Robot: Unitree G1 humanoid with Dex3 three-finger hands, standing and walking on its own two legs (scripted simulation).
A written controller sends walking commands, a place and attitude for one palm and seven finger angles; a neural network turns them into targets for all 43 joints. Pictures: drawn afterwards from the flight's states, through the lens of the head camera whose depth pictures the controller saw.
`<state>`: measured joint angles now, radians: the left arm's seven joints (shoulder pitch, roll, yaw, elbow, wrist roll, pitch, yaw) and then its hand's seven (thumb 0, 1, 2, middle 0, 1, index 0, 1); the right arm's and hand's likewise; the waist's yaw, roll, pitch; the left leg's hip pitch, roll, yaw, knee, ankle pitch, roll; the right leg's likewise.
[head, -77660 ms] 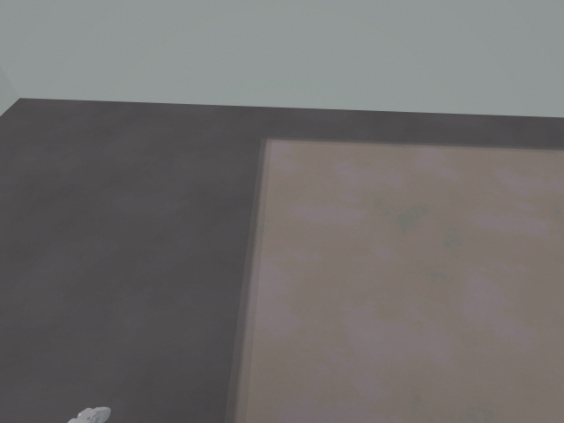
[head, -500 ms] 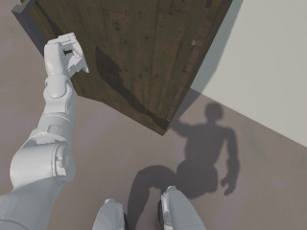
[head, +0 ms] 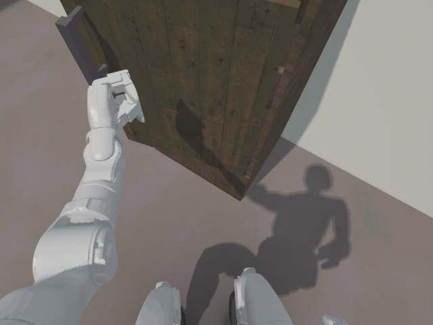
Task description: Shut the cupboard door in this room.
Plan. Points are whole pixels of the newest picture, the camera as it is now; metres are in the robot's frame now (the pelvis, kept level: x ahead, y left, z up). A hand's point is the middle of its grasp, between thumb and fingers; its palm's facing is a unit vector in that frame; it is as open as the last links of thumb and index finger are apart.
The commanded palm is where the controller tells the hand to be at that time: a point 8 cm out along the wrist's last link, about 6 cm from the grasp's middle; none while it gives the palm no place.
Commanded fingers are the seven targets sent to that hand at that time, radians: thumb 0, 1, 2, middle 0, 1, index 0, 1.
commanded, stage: draw the hand back to the body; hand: left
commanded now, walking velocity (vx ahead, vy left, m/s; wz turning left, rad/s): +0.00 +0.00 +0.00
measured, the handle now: (87, 49) +0.66 +0.21 +0.05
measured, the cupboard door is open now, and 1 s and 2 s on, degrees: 14 14 14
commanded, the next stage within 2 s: step back with the hand held close in 1.50 s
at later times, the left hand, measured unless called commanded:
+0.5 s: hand (60, 154) +0.36 +0.18 +0.14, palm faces +0.08 -0.99 -0.14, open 3.1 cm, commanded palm +0.32 +0.23 +0.16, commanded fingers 0.00 0.90 0.90 -1.02 -1.20 -1.02 -1.20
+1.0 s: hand out of the picture +0.26 +0.26 +0.23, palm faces +0.41 -0.83 -0.37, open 5.2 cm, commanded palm +0.20 +0.30 +0.26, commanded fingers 0.00 0.90 0.90 -0.34 -0.45 -0.34 -0.45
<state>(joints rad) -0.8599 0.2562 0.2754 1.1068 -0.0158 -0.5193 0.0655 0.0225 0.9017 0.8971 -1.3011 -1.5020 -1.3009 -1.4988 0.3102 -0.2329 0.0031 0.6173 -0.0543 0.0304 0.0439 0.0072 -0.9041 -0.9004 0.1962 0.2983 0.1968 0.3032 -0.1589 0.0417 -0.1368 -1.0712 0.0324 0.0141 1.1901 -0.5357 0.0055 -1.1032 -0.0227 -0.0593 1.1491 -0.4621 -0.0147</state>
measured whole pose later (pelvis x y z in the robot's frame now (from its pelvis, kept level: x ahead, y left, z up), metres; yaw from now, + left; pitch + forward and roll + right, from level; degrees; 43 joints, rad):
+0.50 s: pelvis +0.02 +0.00 +0.07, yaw +0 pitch +7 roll +0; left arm -0.15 0.25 0.13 0.37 -0.12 -0.25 -0.03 0.02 0.90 0.90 -1.23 -1.43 -1.23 -1.43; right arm 0.25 -0.26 0.00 0.55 0.05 0.00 -0.06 0.01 -0.90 -0.90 0.20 0.30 0.20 0.30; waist -0.03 0.03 -0.07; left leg -0.49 0.02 0.04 0.78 -0.41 0.01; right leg -0.53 -0.02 -0.04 0.76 -0.35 0.00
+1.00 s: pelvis +0.05 +0.01 +0.10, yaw +1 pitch -3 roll +0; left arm 0.35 0.31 0.24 -0.25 -0.05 -0.03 0.10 0.02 0.90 0.90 -0.61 -0.74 -0.61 -0.74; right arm 0.19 -0.21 0.06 0.60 0.00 -0.05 -0.07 0.02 -0.90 -0.90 0.20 0.30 0.20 0.30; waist 0.06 0.08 0.00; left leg -0.08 0.00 0.02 0.42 -0.29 0.01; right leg -0.11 -0.03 -0.06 0.41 -0.24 0.01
